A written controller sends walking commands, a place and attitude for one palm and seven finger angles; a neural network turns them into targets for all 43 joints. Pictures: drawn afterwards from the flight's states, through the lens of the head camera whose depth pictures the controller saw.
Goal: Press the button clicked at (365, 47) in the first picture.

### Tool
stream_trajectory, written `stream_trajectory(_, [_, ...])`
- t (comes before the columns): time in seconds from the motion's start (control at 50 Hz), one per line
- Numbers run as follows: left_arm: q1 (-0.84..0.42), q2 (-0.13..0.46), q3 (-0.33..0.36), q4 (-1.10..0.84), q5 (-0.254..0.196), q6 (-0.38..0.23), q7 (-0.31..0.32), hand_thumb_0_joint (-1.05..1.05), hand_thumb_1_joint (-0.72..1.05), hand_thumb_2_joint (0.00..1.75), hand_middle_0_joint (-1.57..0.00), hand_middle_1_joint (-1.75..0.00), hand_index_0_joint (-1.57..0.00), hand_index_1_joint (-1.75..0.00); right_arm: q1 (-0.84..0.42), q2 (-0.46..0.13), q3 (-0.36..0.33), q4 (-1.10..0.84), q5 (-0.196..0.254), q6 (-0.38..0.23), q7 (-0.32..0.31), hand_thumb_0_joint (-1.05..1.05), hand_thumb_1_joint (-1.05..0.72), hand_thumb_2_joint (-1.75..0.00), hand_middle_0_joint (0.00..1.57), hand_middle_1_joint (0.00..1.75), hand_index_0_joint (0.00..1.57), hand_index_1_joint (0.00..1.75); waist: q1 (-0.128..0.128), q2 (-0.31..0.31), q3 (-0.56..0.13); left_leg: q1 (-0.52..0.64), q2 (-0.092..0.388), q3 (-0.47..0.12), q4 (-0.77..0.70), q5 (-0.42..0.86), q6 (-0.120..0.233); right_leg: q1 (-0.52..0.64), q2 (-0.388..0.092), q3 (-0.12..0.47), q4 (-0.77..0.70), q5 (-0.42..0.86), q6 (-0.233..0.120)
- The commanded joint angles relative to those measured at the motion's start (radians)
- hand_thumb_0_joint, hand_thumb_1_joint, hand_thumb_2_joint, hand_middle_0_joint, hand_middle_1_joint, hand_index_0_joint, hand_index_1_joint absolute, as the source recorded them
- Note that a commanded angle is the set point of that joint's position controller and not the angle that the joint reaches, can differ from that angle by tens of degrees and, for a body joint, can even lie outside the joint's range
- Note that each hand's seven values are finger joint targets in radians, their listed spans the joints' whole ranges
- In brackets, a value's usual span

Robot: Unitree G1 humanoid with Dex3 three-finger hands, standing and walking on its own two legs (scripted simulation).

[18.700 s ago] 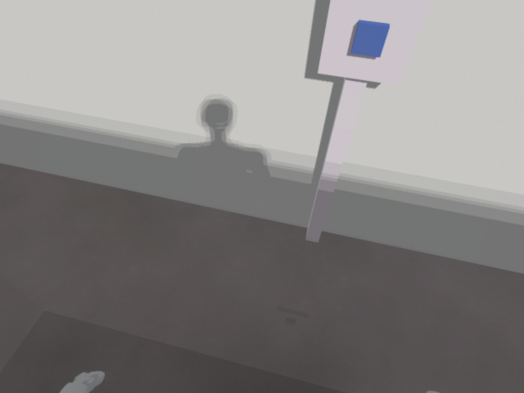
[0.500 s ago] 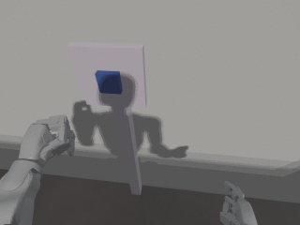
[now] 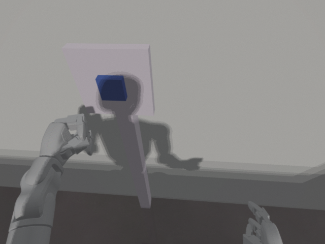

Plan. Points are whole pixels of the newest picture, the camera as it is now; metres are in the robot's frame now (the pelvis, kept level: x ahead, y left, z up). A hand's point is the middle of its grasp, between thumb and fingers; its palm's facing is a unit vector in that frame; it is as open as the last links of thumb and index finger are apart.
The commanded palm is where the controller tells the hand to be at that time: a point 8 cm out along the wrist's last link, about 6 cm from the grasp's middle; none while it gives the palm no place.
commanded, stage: aim a knuckle at the button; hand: left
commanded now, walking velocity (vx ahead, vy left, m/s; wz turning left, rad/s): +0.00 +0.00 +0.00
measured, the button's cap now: (112, 87) +0.47 +0.18 +0.17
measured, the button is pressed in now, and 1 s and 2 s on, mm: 0 0 0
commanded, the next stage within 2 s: press the button with the knuckle in 1.84 s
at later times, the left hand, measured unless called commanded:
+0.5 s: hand (110, 121) +0.37 +0.16 +0.14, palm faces -0.01 -1.00 -0.01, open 3.2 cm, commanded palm +0.34 +0.21 +0.14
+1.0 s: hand (112, 124) +0.36 +0.16 +0.13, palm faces +0.01 -1.00 -0.02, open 3.1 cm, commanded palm +0.34 +0.21 +0.13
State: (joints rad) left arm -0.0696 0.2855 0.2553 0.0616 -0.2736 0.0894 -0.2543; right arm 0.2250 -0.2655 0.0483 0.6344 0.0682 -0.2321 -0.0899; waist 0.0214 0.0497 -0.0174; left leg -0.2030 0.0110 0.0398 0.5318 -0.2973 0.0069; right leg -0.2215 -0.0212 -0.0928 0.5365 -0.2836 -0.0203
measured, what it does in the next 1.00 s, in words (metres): stands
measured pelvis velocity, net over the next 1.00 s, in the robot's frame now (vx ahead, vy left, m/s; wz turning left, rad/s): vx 0.00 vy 0.00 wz -0.01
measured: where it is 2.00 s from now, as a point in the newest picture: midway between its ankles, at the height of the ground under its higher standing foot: outside the picture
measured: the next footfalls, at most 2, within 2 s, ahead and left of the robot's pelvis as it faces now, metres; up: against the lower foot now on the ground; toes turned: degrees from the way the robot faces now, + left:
none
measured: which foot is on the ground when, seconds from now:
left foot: down 0.00-1.00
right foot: down 0.00-1.00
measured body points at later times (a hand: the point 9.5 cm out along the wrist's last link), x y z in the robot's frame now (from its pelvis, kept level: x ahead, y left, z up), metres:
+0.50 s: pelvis +0.00 +0.01 +0.00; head +0.00 -0.01 +0.45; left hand +0.36 +0.22 +0.14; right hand +0.15 -0.24 -0.09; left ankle -0.01 +0.11 -0.73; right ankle +0.00 -0.10 -0.73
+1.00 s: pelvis +0.00 +0.00 +0.00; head -0.01 -0.02 +0.45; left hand +0.35 +0.21 +0.14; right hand +0.16 -0.24 -0.09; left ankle -0.01 +0.11 -0.73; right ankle +0.00 -0.10 -0.73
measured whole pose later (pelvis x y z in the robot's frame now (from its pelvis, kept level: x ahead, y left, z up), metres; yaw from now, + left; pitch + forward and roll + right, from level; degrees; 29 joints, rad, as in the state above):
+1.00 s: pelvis +0.00 +0.00 +0.00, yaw -1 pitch +0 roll +0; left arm -0.31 0.23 0.17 0.34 -0.20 0.02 -0.12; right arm 0.23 -0.25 0.04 0.63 0.06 -0.10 -0.06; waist 0.00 0.04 -0.02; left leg -0.22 0.02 0.05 0.51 -0.29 0.01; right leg -0.25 -0.01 -0.08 0.53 -0.27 -0.02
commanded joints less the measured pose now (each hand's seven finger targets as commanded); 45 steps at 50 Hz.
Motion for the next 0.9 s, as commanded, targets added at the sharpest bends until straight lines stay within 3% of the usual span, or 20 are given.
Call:
stream_trajectory(0.0, [-0.348, 0.176, 0.055, -0.233, 0.0, -0.081, 0.022, 0.0, 0.9, 0.9, -1.3, -1.5, -1.3, -1.5, -0.126, -0.097, -0.037, -0.167, -0.003, -0.056, -0.007, 0.0, -0.9, -0.9, 0.2, 0.3, 0.2, 0.3, -0.003, -0.044, -0.19, 0.05, -0.011, -0.042, -0.069, 0.21, 0.021, 0.032, 0.009, 0.045, -0.078, 0.219, 0.009])
stream_trajectory(0.06, [-0.43, 0.154, 0.029, -0.248, 0.017, -0.112, 0.062, 0.0, 0.9, 0.9, -1.3, -1.5, -1.3, -1.5, -0.126, -0.086, -0.034, -0.158, -0.007, -0.054, -0.005, 0.0, -0.9, -0.9, 0.2, 0.3, 0.2, 0.3, -0.01, 0.005, -0.208, 0.079, -0.009, -0.047, -0.073, 0.222, 0.014, 0.022, 0.012, 0.039, -0.069, 0.216, 0.003])
stream_trajectory(0.08, [-0.432, 0.147, 0.025, -0.233, 0.02, -0.117, 0.073, 0.0, 0.9, 0.9, -1.3, -1.5, -1.3, -1.5, -0.121, -0.087, -0.033, -0.152, -0.012, -0.052, -0.002, 0.0, -0.9, -0.9, 0.2, 0.3, 0.2, 0.3, -0.011, -0.033, -0.207, 0.076, -0.006, -0.049, -0.072, 0.229, 0.017, 0.023, 0.016, 0.039, -0.07, 0.221, 0.004])
stream_trajectory(0.12, [-0.429, 0.144, 0.026, -0.178, 0.03, -0.113, 0.085, 0.0, 0.9, 0.9, -1.3, -1.5, -1.3, -1.5, -0.117, -0.088, -0.033, -0.148, -0.012, -0.042, 0.0, 0.0, -0.9, -0.9, 0.2, 0.3, 0.2, 0.3, -0.009, -0.029, -0.21, 0.066, -0.008, -0.045, -0.074, 0.233, 0.014, 0.033, 0.013, 0.041, -0.066, 0.235, 0.002])
stream_trajectory(0.18, [-0.424, 0.161, 0.045, -0.027, 0.036, -0.081, 0.09, 0.0, 0.9, 0.9, -1.3, -1.5, -1.3, -1.5, -0.107, -0.098, -0.033, -0.13, -0.009, -0.013, -0.001, 0.0, -0.9, -0.9, 0.2, 0.3, 0.2, 0.3, -0.01, -0.085, -0.151, 0.015, -0.009, -0.042, -0.078, 0.185, 0.015, 0.02, 0.013, 0.047, -0.084, 0.198, 0.004])
stream_trajectory(0.2, [-0.462, 0.159, 0.031, -0.016, 0.041, -0.073, 0.089, 0.0, 0.9, 0.9, -1.3, -1.5, -1.3, -1.5, -0.113, -0.098, -0.031, -0.135, -0.006, -0.003, -0.002, 0.0, -0.9, -0.9, 0.2, 0.3, 0.2, 0.3, -0.016, -0.067, -0.139, 0.006, -0.011, -0.041, -0.084, 0.165, 0.014, 0.012, 0.009, 0.048, -0.088, 0.176, 0.004])
stream_trajectory(0.26, [-0.531, 0.13, -0.003, -0.009, 0.046, -0.065, 0.086, 0.0, 0.9, 0.9, -1.3, -1.5, -1.3, -1.5, -0.108, -0.095, -0.034, -0.145, -0.004, 0.012, -0.001, 0.0, -0.9, -0.9, 0.2, 0.3, 0.2, 0.3, -0.024, -0.032, -0.183, 0.03, -0.013, -0.04, -0.074, 0.192, 0.013, 0.015, 0.008, 0.048, -0.081, 0.206, 0.0])
stream_trajectory(0.32, [-0.614, 0.094, -0.046, -0.056, 0.05, -0.103, 0.089, 0.0, 0.9, 0.9, -1.3, -1.5, -1.3, -1.5, -0.103, -0.088, -0.035, -0.157, -0.008, 0.013, 0.005, 0.0, -0.9, -0.9, 0.2, 0.3, 0.2, 0.3, -0.03, 0.003, -0.251, 0.073, -0.01, -0.043, -0.06, 0.252, 0.014, 0.024, 0.01, 0.046, -0.061, 0.262, -0.006])
stream_trajectory(0.34, [-0.617, 0.128, -0.009, -0.038, 0.049, -0.116, 0.098, 0.0, 0.9, 0.9, -1.3, -1.5, -1.3, -1.5, -0.092, -0.093, -0.038, -0.151, -0.011, 0.013, 0.005, 0.0, -0.9, -0.9, 0.2, 0.3, 0.2, 0.3, -0.024, -0.022, -0.273, 0.072, -0.009, -0.047, -0.057, 0.257, 0.012, 0.034, 0.011, 0.046, -0.056, 0.268, -0.005])
stream_trajectory(0.38, [-0.64, 0.152, 0.007, 0.008, 0.051, -0.138, 0.107, 0.0, 0.9, 0.9, -1.3, -1.5, -1.3, -1.5, -0.078, -0.099, -0.039, -0.134, -0.012, 0.022, 0.004, 0.0, -0.9, -0.9, 0.2, 0.3, 0.2, 0.3, -0.03, -0.071, -0.257, 0.052, -0.003, -0.048, -0.058, 0.246, 0.014, 0.032, 0.016, 0.047, -0.058, 0.256, -0.003])
stream_trajectory(0.44, [-0.695, 0.11, -0.033, 0.042, 0.061, -0.156, 0.119, 0.0, 0.9, 0.9, -1.3, -1.5, -1.3, -1.5, -0.069, -0.096, -0.043, -0.126, -0.01, 0.026, 0.007, 0.0, -0.9, -0.9, 0.2, 0.3, 0.2, 0.3, -0.041, -0.033, -0.24, 0.06, -0.005, -0.047, -0.06, 0.244, 0.011, 0.006, 0.015, 0.047, -0.057, 0.257, -0.005])
stream_trajectory(0.48, [-0.657, 0.118, -0.02, 0.095, 0.069, -0.153, 0.131, 0.0, 0.9, 0.9, -1.3, -1.5, -1.3, -1.5, -0.06, -0.101, -0.046, -0.124, -0.013, 0.034, 0.013, 0.0, -0.9, -0.9, 0.2, 0.3, 0.2, 0.3, -0.027, -0.065, -0.249, 0.042, -0.005, -0.046, -0.06, 0.249, 0.012, 0.022, 0.014, 0.048, -0.054, 0.262, -0.006])
stream_trajectory(0.56, [-0.632, 0.112, -0.016, 0.118, 0.078, -0.141, 0.143, 0.0, 0.9, 0.9, -1.3, -1.5, -1.3, -1.5, -0.055, -0.099, -0.051, -0.136, -0.011, 0.056, 0.021, 0.0, -0.9, -0.9, 0.2, 0.3, 0.2, 0.3, -0.018, -0.039, -0.266, 0.034, -0.009, -0.03, -0.061, 0.277, 0.01, 0.047, 0.01, 0.052, -0.051, 0.313, -0.006])
stream_trajectory(0.58, [-0.594, 0.131, 0.008, 0.134, 0.079, -0.142, 0.146, 0.0, 0.9, 0.9, -1.3, -1.5, -1.3, -1.5, -0.053, -0.102, -0.053, -0.14, -0.012, 0.06, 0.024, 0.0, -0.9, -0.9, 0.2, 0.3, 0.2, 0.3, -0.006, -0.072, -0.27, 0.021, -0.007, -0.03, -0.059, 0.286, 0.011, 0.064, 0.011, 0.051, -0.049, 0.32, -0.007])
stream_trajectory(0.62, [-0.605, 0.137, 0.009, 0.084, 0.08, -0.154, 0.148, 0.0, 0.9, 0.9, -1.3, -1.5, -1.3, -1.5, -0.054, -0.098, -0.053, -0.151, -0.011, 0.067, 0.029, 0.0, -0.9, -0.9, 0.2, 0.3, 0.2, 0.3, -0.004, -0.036, -0.294, 0.035, -0.008, -0.025, -0.061, 0.317, 0.011, 0.083, 0.011, 0.054, -0.044, 0.359, -0.009])
stream_trajectory(0.7, [-0.576, 0.149, 0.027, 0.01, 0.073, -0.19, 0.151, 0.0, 0.9, 0.9, -1.3, -1.5, -1.3, -1.5, -0.061, -0.094, -0.058, -0.165, -0.013, 0.065, 0.034, 0.0, -0.9, -0.9, 0.2, 0.3, 0.2, 0.3, 0.001, -0.061, -0.308, 0.045, -0.003, -0.018, -0.061, 0.337, 0.014, 0.107, 0.016, 0.058, -0.044, 0.389, -0.006])
stream_trajectory(0.76, [-0.599, 0.1, -0.023, -0.002, 0.072, -0.192, 0.145, 0.0, 0.9, 0.9, -1.3, -1.5, -1.3, -1.5, -0.064, -0.091, -0.057, -0.159, -0.01, 0.062, 0.03, 0.0, -0.9, -0.9, 0.2, 0.3, 0.2, 0.3, -0.019, -0.03, -0.27, 0.059, -0.003, -0.017, -0.065, 0.305, 0.014, 0.069, 0.019, 0.056, -0.055, 0.357, -0.005])
stream_trajectory(0.78, [-0.593, 0.109, -0.015, 0.014, 0.07, -0.185, 0.145, 0.0, 0.9, 0.9, -1.3, -1.5, -1.3, -1.5, -0.063, -0.096, -0.058, -0.153, -0.01, 0.063, 0.028, 0.0, -0.9, -0.9, 0.2, 0.3, 0.2, 0.3, -0.023, -0.067, -0.249, 0.049, -0.002, -0.016, -0.064, 0.288, 0.018, 0.065, 0.019, 0.058, -0.064, 0.347, -0.003])
stream_trajectory(0.84, [-0.571, 0.087, -0.035, 0.047, 0.069, -0.155, 0.133, 0.0, 0.9, 0.9, -1.3, -1.5, -1.3, -1.5, -0.068, -0.096, -0.055, -0.151, -0.006, 0.069, 0.024, 0.0, -0.9, -0.9, 0.2, 0.3, 0.2, 0.3, -0.028, -0.055, -0.218, 0.037, -0.009, -0.014, -0.072, 0.243, 0.019, 0.047, 0.016, 0.06, -0.077, 0.315, -0.001])
stream_trajectory(0.88, [-0.565, 0.1, -0.026, 0.076, 0.064, -0.138, 0.128, 0.0, 0.9, 0.9, -1.3, -1.5, -1.3, -1.5, -0.068, -0.101, -0.055, -0.146, -0.004, 0.076, 0.02, 0.0, -0.9, -0.9, 0.2, 0.3, 0.2, 0.3, -0.03, -0.096, -0.2, 0.02, -0.009, -0.014, -0.07, 0.213, 0.023, 0.042, 0.017, 0.063, -0.089, 0.282, 0.002])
